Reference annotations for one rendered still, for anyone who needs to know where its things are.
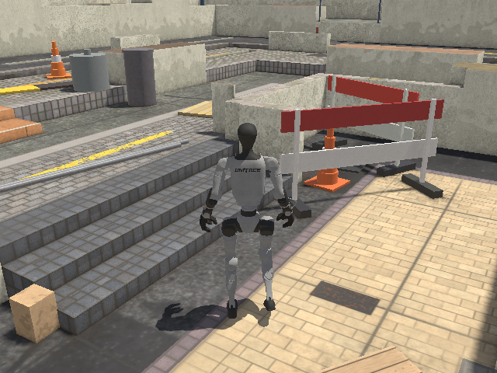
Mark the left robot forearm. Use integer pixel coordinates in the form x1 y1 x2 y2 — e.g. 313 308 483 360
202 188 217 218

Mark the right robot shin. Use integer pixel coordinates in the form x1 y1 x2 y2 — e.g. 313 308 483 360
262 248 273 301

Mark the robot left hand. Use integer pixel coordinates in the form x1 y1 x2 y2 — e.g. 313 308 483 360
200 215 217 232

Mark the robot right hand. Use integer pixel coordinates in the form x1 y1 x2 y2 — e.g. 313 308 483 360
276 213 294 228

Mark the robot right upper arm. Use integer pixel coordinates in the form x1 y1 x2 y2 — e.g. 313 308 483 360
264 156 285 200

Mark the robot left upper arm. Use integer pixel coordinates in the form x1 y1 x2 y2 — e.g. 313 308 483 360
210 157 231 200

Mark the left robot foot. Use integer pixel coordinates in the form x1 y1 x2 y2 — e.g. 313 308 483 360
227 299 238 319

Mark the right robot forearm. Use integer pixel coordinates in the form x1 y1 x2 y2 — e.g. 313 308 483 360
278 187 293 216

